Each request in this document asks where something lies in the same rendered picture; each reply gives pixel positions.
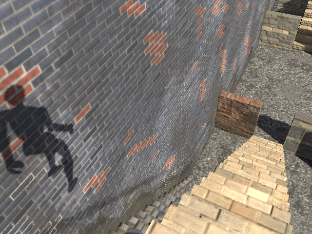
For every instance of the robot left shin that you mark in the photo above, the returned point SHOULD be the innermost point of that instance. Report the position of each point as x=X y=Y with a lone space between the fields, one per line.
x=134 y=230

